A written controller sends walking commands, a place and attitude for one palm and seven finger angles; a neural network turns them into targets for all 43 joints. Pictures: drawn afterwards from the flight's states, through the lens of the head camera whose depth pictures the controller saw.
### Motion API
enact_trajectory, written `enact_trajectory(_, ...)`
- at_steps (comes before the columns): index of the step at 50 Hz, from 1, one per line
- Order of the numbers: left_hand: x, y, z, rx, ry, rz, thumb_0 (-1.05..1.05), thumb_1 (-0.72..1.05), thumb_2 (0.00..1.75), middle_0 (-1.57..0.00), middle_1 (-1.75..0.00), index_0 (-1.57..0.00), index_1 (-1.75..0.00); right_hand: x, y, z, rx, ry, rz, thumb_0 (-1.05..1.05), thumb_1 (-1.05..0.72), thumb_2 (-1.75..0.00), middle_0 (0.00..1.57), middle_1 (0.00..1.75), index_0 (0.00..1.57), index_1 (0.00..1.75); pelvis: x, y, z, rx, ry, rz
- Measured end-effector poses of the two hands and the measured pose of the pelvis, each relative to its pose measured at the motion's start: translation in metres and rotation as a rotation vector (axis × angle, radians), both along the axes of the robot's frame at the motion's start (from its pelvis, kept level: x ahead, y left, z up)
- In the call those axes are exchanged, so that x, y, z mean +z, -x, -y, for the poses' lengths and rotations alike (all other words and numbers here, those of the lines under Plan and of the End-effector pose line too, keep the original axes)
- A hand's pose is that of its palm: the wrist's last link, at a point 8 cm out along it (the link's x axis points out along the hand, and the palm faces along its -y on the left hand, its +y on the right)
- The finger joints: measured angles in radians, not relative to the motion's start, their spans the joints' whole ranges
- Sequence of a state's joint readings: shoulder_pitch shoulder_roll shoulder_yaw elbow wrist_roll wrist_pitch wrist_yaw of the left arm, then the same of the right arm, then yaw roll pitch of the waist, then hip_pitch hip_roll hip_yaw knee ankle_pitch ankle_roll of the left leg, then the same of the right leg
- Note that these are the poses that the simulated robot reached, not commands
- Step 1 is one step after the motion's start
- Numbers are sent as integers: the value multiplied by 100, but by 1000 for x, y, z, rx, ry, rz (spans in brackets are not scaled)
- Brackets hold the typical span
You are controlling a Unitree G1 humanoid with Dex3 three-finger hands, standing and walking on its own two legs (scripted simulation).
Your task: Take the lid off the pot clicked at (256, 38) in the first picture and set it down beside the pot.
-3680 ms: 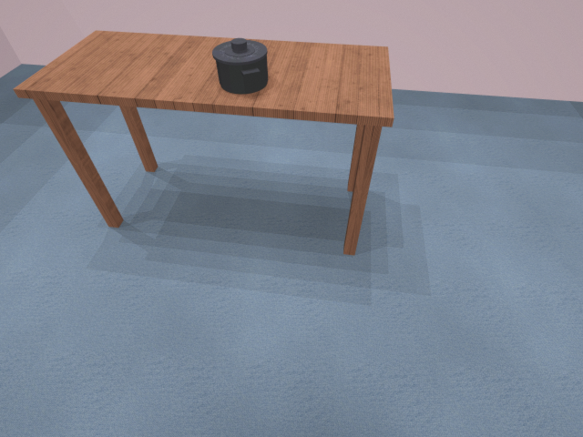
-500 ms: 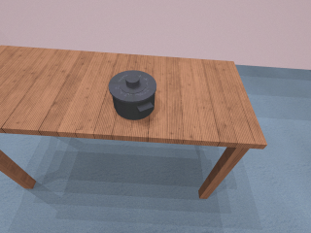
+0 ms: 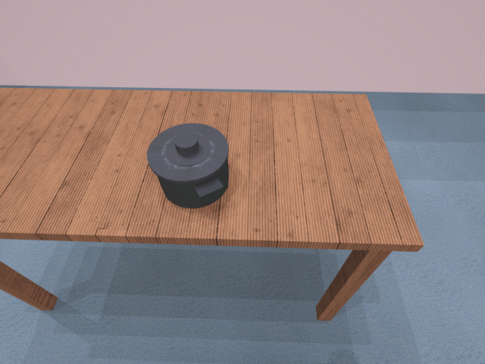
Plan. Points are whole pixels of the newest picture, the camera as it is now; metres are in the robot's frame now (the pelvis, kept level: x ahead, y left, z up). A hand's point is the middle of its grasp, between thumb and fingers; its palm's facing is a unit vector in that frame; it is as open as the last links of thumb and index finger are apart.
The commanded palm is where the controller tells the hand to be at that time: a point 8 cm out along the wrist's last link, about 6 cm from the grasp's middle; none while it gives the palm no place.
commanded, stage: come to a stop and stand still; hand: left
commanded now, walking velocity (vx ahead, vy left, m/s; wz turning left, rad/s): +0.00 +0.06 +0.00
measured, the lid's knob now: (186, 143) +0.51 +0.14 +0.06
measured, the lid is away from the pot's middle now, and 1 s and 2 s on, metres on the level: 0.00 0.00 0.00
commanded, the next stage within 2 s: look again from close up in 1.18 s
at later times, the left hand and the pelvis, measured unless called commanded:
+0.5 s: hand out of the picture -0.04 +0.23 -0.16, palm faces +0.02 -0.97 -0.26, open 7.4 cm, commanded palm none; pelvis -0.03 +0.04 +0.00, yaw -1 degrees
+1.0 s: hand out of the picture +0.03 +0.20 -0.16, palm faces +0.01 -0.97 -0.24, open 7.3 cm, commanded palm none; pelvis +0.01 +0.02 +0.00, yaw +0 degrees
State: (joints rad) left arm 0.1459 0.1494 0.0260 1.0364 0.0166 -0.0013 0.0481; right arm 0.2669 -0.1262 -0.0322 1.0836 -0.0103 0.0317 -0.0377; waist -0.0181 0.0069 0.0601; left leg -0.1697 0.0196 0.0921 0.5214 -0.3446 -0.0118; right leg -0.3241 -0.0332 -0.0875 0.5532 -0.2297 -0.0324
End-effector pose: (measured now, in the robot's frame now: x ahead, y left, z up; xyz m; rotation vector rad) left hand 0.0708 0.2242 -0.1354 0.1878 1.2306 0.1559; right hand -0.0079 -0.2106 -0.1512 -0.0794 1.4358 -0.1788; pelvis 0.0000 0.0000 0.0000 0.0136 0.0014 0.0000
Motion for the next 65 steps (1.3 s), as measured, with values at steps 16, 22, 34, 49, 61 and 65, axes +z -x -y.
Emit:
enact_trajectory(16, -1, 87, -52, 24, -39, -78, 1, 91, 90, -20, -30, -21, -30, 6, -19, -14, 82, 34, 208, 0, -91, -90, 20, 30, 20, 30, -6, 31, -35, -11, 1, 27)
enact_trajectory(22, 4, 113, -53, 43, -36, -139, 1, 91, 90, -20, -30, -20, -30, 5, -22, -20, 99, 20, 203, 1, -93, -90, 20, 30, 20, 30, -3, 29, -39, -9, -1, 24)
enact_trajectory(34, 2, 99, -27, 41, 16, -174, 1, 91, 90, -20, -30, -20, -30, 5, -10, -23, 82, 5, 106, 1, -92, -90, 20, 30, 20, 30, 3, 8, -33, -3, 0, 12)
enact_trajectory(49, 4, 45, -21, 16, -9, -109, 1, 92, 90, -20, -30, -20, -30, 2, -4, -24, 54, -26, 23, 1, -91, -90, 20, 30, 20, 30, 4, -11, -18, 1, 4, 11)
enact_trajectory(61, 3, 41, -13, 26, -7, -113, 1, 92, 90, -20, -30, -20, -30, 3, -9, -14, 56, -16, 8, 0, -91, -90, 20, 30, 20, 30, 5, -17, -10, 5, 5, 12)
enact_trajectory(65, 2, 46, -10, 31, -1, -124, 1, 92, 90, -20, -30, -20, -30, 4, -10, -11, 57, -11, 8, 0, -91, -90, 20, 30, 20, 30, 6, -17, -8, 5, 7, 14)
